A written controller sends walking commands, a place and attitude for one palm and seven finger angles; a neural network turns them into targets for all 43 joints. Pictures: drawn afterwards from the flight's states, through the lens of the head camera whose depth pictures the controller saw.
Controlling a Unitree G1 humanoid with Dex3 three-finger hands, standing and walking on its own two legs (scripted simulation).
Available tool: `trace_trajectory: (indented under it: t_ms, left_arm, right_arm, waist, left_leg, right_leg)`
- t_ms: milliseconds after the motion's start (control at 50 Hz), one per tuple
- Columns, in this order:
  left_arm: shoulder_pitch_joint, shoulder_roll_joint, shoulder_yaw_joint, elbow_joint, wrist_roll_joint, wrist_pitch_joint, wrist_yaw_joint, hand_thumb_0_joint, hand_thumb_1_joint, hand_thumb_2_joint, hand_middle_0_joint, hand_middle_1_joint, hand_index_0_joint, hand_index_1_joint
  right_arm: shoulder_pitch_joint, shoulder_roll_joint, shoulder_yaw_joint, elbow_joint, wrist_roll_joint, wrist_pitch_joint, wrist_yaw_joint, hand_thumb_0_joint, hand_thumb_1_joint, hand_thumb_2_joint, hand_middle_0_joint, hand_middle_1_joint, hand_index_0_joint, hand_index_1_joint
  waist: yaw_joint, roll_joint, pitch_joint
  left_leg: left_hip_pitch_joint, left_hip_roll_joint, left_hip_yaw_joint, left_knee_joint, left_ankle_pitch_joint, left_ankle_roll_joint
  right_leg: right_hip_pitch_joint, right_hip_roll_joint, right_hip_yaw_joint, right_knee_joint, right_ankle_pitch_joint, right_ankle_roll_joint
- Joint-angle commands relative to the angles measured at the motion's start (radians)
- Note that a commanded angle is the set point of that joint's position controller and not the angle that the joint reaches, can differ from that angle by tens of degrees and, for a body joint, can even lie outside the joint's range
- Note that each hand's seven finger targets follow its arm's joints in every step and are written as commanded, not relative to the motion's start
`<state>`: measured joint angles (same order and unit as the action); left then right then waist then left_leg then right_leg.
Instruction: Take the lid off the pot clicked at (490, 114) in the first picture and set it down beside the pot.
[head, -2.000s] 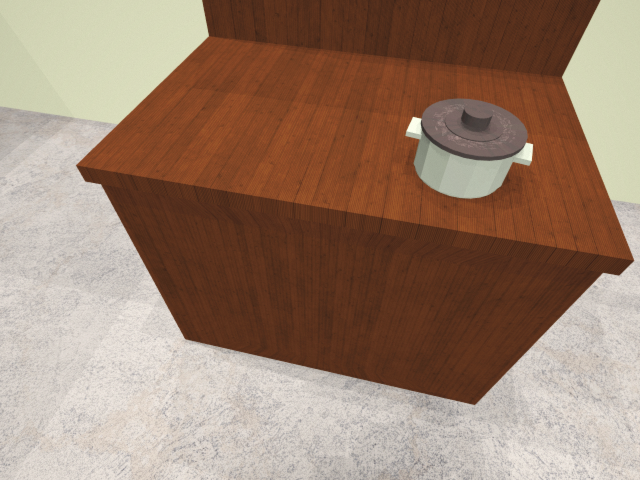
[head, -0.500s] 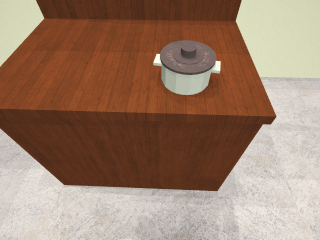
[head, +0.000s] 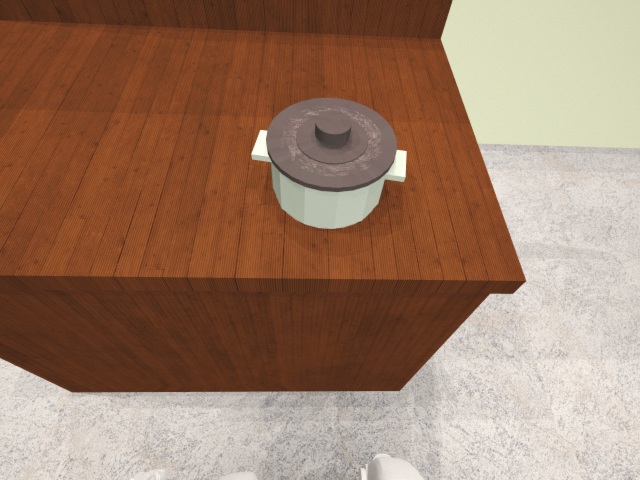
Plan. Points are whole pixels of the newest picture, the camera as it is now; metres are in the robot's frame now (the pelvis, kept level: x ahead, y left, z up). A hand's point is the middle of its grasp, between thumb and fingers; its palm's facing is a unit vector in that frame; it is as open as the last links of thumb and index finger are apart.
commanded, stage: come to a stop and stand still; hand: left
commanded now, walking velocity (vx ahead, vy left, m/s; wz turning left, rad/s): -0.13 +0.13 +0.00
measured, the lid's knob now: (333, 127) +0.52 +0.02 +0.12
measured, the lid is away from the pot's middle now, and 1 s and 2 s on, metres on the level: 0.00 0.00 0.00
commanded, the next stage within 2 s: look again from close up in 1.14 s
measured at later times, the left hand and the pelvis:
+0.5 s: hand out of the picture -0.01 +0.21 -0.18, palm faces +0.09 -0.97 -0.23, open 7.4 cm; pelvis -0.03 +0.01 -0.01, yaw +2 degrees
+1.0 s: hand out of the picture -0.04 +0.22 -0.17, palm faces +0.03 -0.98 -0.18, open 7.3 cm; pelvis -0.06 +0.05 +0.00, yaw +1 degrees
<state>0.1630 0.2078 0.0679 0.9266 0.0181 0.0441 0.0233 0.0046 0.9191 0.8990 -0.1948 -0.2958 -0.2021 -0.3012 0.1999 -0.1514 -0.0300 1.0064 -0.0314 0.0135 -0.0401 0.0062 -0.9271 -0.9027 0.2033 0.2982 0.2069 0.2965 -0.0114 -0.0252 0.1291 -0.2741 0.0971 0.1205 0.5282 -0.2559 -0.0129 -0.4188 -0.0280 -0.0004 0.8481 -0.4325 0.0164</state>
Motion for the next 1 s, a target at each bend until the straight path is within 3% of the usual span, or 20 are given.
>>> trace_trajectory:
  t_ms: [0,20,40,60,80,140,220,380,420,440,460,480,500,520,600,740,820,880,920,980]
  left_arm:
    - [0.184,0.055,0.016,-0.015,0.002,-0.03,-0.001,0.0,0.9,0.9,-0.2,-0.3,-0.2,-0.3]
    - [0.193,0.124,0.026,-0.014,0.013,-0.041,0.005,0.0,0.9,0.9,-0.2,-0.3,-0.2,-0.3]
    - [0.174,0.218,0.039,-0.023,0.022,-0.048,0.015,0.0,0.9,0.9,-0.2,-0.3,-0.2,-0.3]
    - [0.195,0.221,0.031,-0.032,0.014,-0.042,0.014,0.0,0.9,0.9,-0.2,-0.3,-0.2,-0.3]
    - [0.167,0.217,0.035,-0.031,0.014,-0.04,0.019,0.0,0.9,0.9,-0.2,-0.3,-0.2,-0.3]
    - [0.097,0.17,0.03,-0.052,0.009,-0.041,0.031,0.0,0.9,0.9,-0.2,-0.3,-0.2,-0.3]
    - [0.144,0.184,0.036,-0.055,0.01,-0.046,0.043,0.0,0.9,0.9,-0.2,-0.3,-0.2,-0.3]
    - [0.11,0.217,0.038,-0.077,0.025,-0.033,0.024,0.0,0.9,0.9,-0.2,-0.3,-0.2,-0.3]
    - [0.072,0.215,0.035,-0.079,0.019,-0.026,0.017,0.0,0.9,0.9,-0.2,-0.3,-0.2,-0.3]
    - [0.06,0.198,0.032,-0.076,0.013,-0.021,0.015,0.0,0.9,0.9,-0.2,-0.3,-0.2,-0.3]
    - [0.074,0.152,0.02,-0.078,0.006,-0.014,0.011,0.0,0.9,0.9,-0.2,-0.3,-0.2,-0.3]
    - [0.105,0.09,0.008,-0.085,0.003,-0.008,0.006,0.0,0.9,0.9,-0.2,-0.3,-0.2,-0.3]
    - [0.079,0.084,0.0,-0.09,0.002,-0.004,0.008,0.0,0.9,0.9,-0.2,-0.3,-0.2,-0.3]
    - [0.057,0.085,0.004,-0.06,0.009,0.001,0.015,0.0,0.9,0.9,-0.2,-0.3,-0.2,-0.3]
    - [0.137,0.089,0.004,0.023,0.004,-0.011,0.001,0.0,0.9,0.9,-0.2,-0.3,-0.2,-0.3]
    - [0.112,0.046,-0.023,0.044,-0.001,-0.014,0.006,0.0,0.9,0.9,-0.2,-0.3,-0.2,-0.3]
    - [0.192,0.056,-0.025,0.097,-0.003,-0.033,0.014,0.0,0.9,0.9,-0.2,-0.3,-0.2,-0.3]
    - [0.169,0.083,-0.029,0.103,-0.005,-0.041,0.018,0.0,0.9,0.9,-0.2,-0.3,-0.2,-0.3]
    - [0.159,0.057,-0.032,0.114,-0.009,-0.051,0.019,0.0,0.9,0.9,-0.2,-0.3,-0.2,-0.3]
    - [0.151,0.052,-0.034,0.116,-0.008,-0.042,0.019,0.0,0.9,0.9,-0.2,-0.3,-0.2,-0.3]
  right_arm:
    - [0.011,-0.2,-0.065,-0.073,0.006,0.009,0.001,0.0,-0.9,-0.9,0.2,0.3,0.2,0.3]
    - [0.026,-0.155,-0.064,-0.082,0.015,0.015,0.007,0.0,-0.9,-0.9,0.2,0.3,0.2,0.3]
    - [0.04,-0.085,-0.055,-0.106,0.021,0.022,0.014,0.0,-0.9,-0.9,0.2,0.3,0.2,0.3]
    - [0.026,-0.103,-0.061,-0.111,0.019,0.039,0.007,0.0,-0.9,-0.9,0.2,0.3,0.2,0.3]
    - [0.015,-0.089,-0.062,-0.109,0.016,0.047,0.004,0.0,-0.9,-0.9,0.2,0.3,0.2,0.3]
    - [0.014,-0.13,-0.063,-0.085,0.011,0.044,0.016,0.0,-0.9,-0.9,0.2,0.3,0.2,0.3]
    - [-0.053,-0.14,-0.057,-0.114,0.008,0.054,0.03,0.0,-0.9,-0.9,0.2,0.3,0.2,0.3]
    - [-0.049,-0.114,-0.04,-0.139,0.023,0.024,0.045,0.0,-0.9,-0.9,0.2,0.3,0.2,0.3]
    - [0.035,-0.111,-0.038,-0.114,0.025,0.012,0.041,0.0,-0.9,-0.9,0.2,0.3,0.2,0.3]
    - [0.082,-0.116,-0.034,-0.097,0.025,0.003,0.039,0.0,-0.9,-0.9,0.2,0.3,0.2,0.3]
    - [0.098,-0.165,-0.041,-0.096,0.02,-0.006,0.037,0.0,-0.9,-0.9,0.2,0.3,0.2,0.3]
    - [0.08,-0.252,-0.056,-0.122,0.009,-0.006,0.036,0.0,-0.9,-0.9,0.2,0.3,0.2,0.3]
    - [0.03,-0.282,-0.055,-0.146,0.005,0.006,0.024,0.0,-0.9,-0.9,0.2,0.3,0.2,0.3]
    - [0.011,-0.238,-0.043,-0.131,-0.003,-0.001,0.017,0.0,-0.9,-0.9,0.2,0.3,0.2,0.3]
    - [-0.047,-0.159,-0.011,-0.121,0.01,-0.018,0.005,0.0,-0.9,-0.9,0.2,0.3,0.2,0.3]
    - [0.067,-0.157,-0.012,-0.047,0.009,-0.017,-0.002,0.0,-0.9,-0.9,0.2,0.3,0.2,0.3]
    - [0.068,-0.125,-0.003,-0.015,0.023,-0.027,-0.001,0.0,-0.9,-0.9,0.2,0.3,0.2,0.3]
    - [0.08,-0.092,0.004,-0.001,0.027,-0.033,0.009,0.0,-0.9,-0.9,0.2,0.3,0.2,0.3]
    - [0.088,-0.112,0.001,0.024,0.021,-0.03,0.006,0.0,-0.9,-0.9,0.2,0.3,0.2,0.3]
    - [0.095,-0.116,0.004,0.048,0.021,-0.029,0.007,0.0,-0.9,-0.9,0.2,0.3,0.2,0.3]
  waist:
    - [0.045,0.156,-0.188]
    - [0.045,-0.019,-0.194]
    - [0.038,-0.294,-0.183]
    - [0.067,-0.218,-0.195]
    - [0.048,-0.207,-0.202]
    - [0.029,-0.165,-0.183]
    - [0.06,-0.115,-0.186]
    - [0.055,-0.197,-0.213]
    - [0.009,-0.188,-0.185]
    - [-0.013,-0.144,-0.179]
    - [-0.019,0.026,-0.175]
    - [-0.015,0.298,-0.163]
    - [-0.01,0.296,-0.087]
    - [-0.012,0.321,-0.081]
    - [0.046,0.133,-0.121]
    - [0.001,0.118,-0.129]
    - [0.032,0.058,-0.141]
    - [0.01,0.06,-0.114]
    - [0.002,-0.068,-0.141]
    - [0.006,0.003,-0.093]
  left_leg:
    - [0.07,0.128,-0.091,0.033,0.492,0.081]
    - [-0.027,0.036,-0.036,0.165,0.2,0.019]
    - [-0.196,-0.097,-0.003,0.324,-0.293,-0.029]
    - [-0.166,-0.09,-0.125,0.46,-0.403,-0.018]
    - [-0.196,-0.109,-0.158,0.57,-0.402,-0.012]
    - [-0.304,-0.098,-0.178,0.716,-0.243,-0.035]
    - [-0.32,-0.094,-0.184,0.692,-0.184,-0.053]
    - [-0.097,-0.11,-0.104,0.268,-0.199,-0.023]
    - [0.066,-0.13,-0.067,0.063,-0.081,-0.012]
    - [0.16,-0.123,-0.072,-0.069,-0.001,-0.006]
    - [0.218,-0.025,-0.179,-0.168,-0.009,0.018]
    - [0.18,0.185,-0.447,-0.273,-0.03,0.095]
    - [-0.027,0.233,-0.497,-0.322,-0.011,0.176]
    - [-0.048,0.192,-0.489,-0.34,0.002,0.175]
    - [0.057,0.101,-0.299,-0.28,0.23,0.171]
    - [0.153,0.13,-0.351,-0.287,0.244,0.196]
    - [0.078,0.056,-0.311,-0.219,0.172,0.116]
    - [0.092,-0.026,-0.247,-0.197,0.162,0.047]
    - [0.144,-0.015,-0.226,-0.172,0.195,0.052]
    - [0.123,0.002,-0.255,-0.231,0.096,0.059]
  right_leg:
    - [0.207,0.006,-0.065,-0.325,0.263,0.004]
    - [0.281,-0.104,0.064,-0.42,0.586,-0.011]
    - [0.314,-0.344,0.329,-0.457,0.915,-0.122]
    - [0.231,-0.404,0.306,-0.472,0.898,-0.202]
    - [0.233,-0.38,0.341,-0.459,0.881,-0.228]
    - [0.334,-0.292,0.219,-0.4,0.952,-0.206]
    - [0.351,-0.319,0.234,-0.425,0.85,-0.22]
    - [0.256,-0.274,0.212,-0.487,0.47,-0.193]
    - [0.136,-0.236,0.176,-0.474,0.349,-0.14]
    - [0.075,-0.198,0.142,-0.432,0.258,-0.101]
    - [-0.012,-0.127,0.075,-0.31,0.122,-0.057]
    - [-0.111,-0.003,-0.043,-0.13,-0.088,0.006]
    - [-0.079,0.006,-0.007,-0.004,-0.153,0.012]
    - [-0.06,0.005,0.051,0.092,-0.116,0.005]
    - [-0.037,-0.004,0.049,0.171,0.016,0.007]
    - [0.092,-0.02,0.005,-0.167,-0.026,0.0]
    - [0.295,-0.04,0.038,-0.5,0.22,-0.019]
    - [0.248,-0.117,0.11,-0.487,0.338,-0.068]
    - [0.234,-0.094,0.101,-0.485,0.337,-0.055]
    - [0.203,-0.065,0.074,-0.482,0.23,-0.041]
